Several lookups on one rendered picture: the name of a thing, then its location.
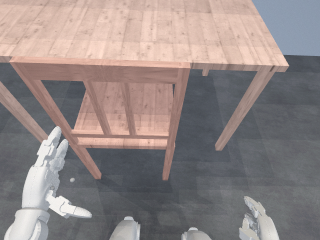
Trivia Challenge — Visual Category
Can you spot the table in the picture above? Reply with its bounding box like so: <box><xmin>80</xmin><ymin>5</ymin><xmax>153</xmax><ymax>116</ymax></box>
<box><xmin>0</xmin><ymin>0</ymin><xmax>289</xmax><ymax>151</ymax></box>

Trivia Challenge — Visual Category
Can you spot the right robot hand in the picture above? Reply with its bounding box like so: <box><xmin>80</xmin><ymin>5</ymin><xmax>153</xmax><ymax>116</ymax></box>
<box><xmin>239</xmin><ymin>196</ymin><xmax>280</xmax><ymax>240</ymax></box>

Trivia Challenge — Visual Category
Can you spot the right robot thigh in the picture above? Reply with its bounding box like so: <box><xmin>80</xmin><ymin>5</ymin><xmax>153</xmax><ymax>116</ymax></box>
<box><xmin>181</xmin><ymin>230</ymin><xmax>211</xmax><ymax>240</ymax></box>

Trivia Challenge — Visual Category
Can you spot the left robot shin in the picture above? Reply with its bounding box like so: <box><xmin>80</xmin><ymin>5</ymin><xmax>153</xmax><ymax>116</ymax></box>
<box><xmin>124</xmin><ymin>216</ymin><xmax>134</xmax><ymax>221</ymax></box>

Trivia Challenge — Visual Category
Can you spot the left robot hand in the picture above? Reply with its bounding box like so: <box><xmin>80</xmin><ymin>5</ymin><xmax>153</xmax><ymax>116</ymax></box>
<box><xmin>22</xmin><ymin>126</ymin><xmax>92</xmax><ymax>219</ymax></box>

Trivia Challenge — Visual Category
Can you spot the chair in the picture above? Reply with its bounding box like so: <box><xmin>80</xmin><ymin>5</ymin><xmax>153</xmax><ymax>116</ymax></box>
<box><xmin>9</xmin><ymin>56</ymin><xmax>191</xmax><ymax>181</ymax></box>

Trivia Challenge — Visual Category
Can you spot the left robot forearm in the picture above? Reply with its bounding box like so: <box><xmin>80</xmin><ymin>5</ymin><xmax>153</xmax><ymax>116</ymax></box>
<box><xmin>4</xmin><ymin>207</ymin><xmax>50</xmax><ymax>240</ymax></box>

